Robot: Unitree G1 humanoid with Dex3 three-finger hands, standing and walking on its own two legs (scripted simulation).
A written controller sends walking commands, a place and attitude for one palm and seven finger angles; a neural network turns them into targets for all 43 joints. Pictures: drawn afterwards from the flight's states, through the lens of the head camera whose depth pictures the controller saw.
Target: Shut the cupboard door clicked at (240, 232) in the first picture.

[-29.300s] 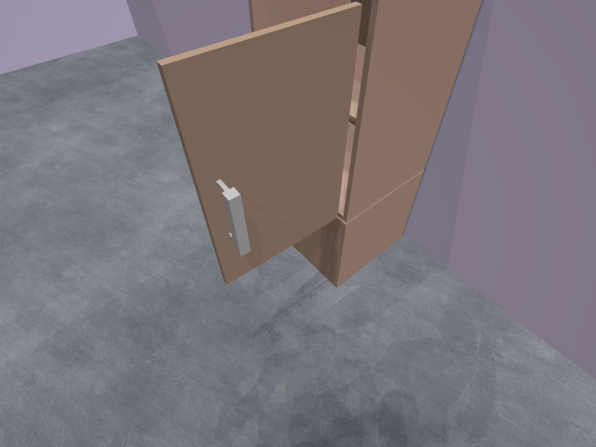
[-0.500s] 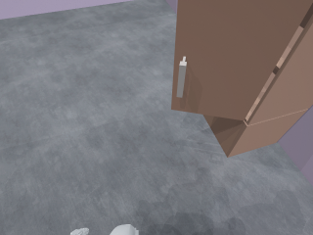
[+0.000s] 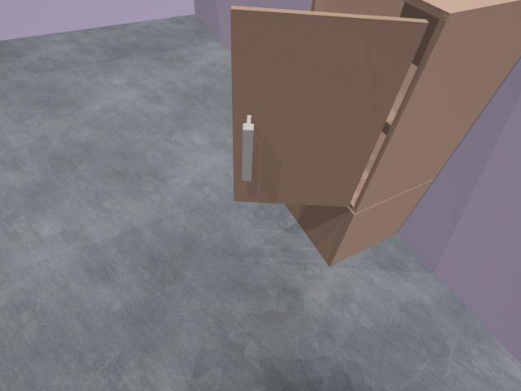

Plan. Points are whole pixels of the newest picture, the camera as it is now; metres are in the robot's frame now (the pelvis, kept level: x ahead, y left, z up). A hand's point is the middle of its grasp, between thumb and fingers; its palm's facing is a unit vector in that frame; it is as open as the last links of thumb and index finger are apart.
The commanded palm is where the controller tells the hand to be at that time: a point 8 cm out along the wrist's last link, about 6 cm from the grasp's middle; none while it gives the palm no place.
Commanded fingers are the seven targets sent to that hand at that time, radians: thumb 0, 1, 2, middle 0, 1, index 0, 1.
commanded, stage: take the last steps up to it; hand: left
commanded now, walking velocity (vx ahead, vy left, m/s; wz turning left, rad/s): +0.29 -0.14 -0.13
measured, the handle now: (247, 148) +0.70 +0.05 -0.09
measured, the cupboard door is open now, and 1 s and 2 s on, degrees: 61 61 61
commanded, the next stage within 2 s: come to a stop and stand still in 0.52 s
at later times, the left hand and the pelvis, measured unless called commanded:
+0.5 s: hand out of the picture +0.12 +0.09 -0.20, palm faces +0.03 -0.99 -0.15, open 7.3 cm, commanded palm none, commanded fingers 0.00 0.90 0.90 -0.20 -0.30 -0.20 -0.30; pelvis +0.13 -0.08 -0.02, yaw -1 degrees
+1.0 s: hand (236, 317) +0.29 +0.05 -0.17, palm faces +0.02 -0.97 -0.24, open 7.3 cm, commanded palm none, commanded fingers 0.00 0.90 0.90 -0.20 -0.30 -0.20 -0.30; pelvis +0.22 -0.13 -0.01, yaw +0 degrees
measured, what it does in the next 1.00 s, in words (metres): walks ahead: right foot, then left foot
